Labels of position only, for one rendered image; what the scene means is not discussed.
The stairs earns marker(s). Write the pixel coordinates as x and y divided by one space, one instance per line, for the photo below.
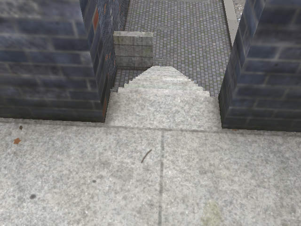
163 80

